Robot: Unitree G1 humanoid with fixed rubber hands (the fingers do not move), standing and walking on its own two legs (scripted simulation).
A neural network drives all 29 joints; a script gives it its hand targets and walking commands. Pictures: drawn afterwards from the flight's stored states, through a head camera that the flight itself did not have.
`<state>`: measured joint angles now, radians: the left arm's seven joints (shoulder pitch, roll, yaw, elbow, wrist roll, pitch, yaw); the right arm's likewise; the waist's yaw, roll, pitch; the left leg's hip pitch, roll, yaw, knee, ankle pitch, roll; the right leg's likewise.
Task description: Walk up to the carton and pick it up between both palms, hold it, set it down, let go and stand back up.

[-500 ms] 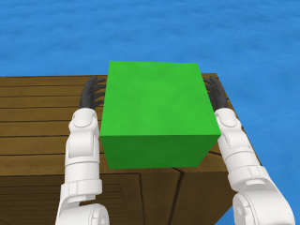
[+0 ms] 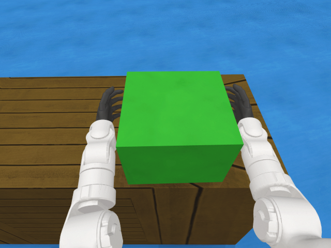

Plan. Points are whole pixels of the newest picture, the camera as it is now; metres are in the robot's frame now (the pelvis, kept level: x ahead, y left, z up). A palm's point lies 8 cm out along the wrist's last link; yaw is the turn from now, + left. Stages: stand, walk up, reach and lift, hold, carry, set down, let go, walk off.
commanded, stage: set down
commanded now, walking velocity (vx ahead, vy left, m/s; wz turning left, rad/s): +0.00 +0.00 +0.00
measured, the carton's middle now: (174, 126) +0.40 +0.01 +0.08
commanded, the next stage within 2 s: none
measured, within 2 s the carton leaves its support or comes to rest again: rests again in 0.66 s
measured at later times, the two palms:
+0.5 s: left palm (108, 125) +0.41 +0.18 +0.08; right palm (233, 118) +0.43 -0.16 +0.07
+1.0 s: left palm (113, 129) +0.41 +0.17 +0.06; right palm (234, 121) +0.43 -0.16 +0.06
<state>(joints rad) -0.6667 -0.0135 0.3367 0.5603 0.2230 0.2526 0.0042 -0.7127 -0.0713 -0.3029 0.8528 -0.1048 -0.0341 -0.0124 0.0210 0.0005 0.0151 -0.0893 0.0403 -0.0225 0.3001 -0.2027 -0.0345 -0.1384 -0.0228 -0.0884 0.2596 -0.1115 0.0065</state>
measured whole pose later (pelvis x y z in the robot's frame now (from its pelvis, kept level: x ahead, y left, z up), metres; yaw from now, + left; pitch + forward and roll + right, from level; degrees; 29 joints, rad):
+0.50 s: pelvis +0.02 +0.00 +0.00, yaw -1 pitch +5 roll -1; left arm -0.66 -0.01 0.32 0.68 0.19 0.13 0.05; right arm -0.72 -0.08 -0.34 0.95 -0.15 -0.12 0.01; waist 0.05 0.02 -0.02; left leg -0.19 0.05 -0.01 0.33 -0.23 -0.03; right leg -0.23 -0.02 -0.08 0.26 -0.12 0.01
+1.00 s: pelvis +0.01 +0.00 +0.00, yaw -1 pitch +9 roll -1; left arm -0.72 -0.01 0.35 0.87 0.18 -0.02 0.08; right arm -0.79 -0.11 -0.39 1.07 -0.19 -0.21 0.02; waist 0.06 0.03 -0.05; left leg -0.28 0.04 -0.01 0.33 -0.21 -0.03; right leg -0.32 -0.02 -0.08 0.26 -0.10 0.01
